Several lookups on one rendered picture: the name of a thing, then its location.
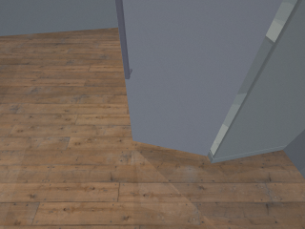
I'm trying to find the fridge door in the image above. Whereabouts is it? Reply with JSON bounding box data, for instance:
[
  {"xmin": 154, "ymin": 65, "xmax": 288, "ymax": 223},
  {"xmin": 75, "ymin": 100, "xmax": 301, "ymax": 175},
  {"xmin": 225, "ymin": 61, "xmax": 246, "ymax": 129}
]
[{"xmin": 114, "ymin": 0, "xmax": 283, "ymax": 156}]

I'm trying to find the handle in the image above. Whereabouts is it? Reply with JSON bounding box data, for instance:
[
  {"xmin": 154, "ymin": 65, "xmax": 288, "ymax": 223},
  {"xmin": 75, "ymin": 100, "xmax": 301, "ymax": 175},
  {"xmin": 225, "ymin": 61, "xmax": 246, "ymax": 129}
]
[{"xmin": 114, "ymin": 0, "xmax": 132, "ymax": 80}]

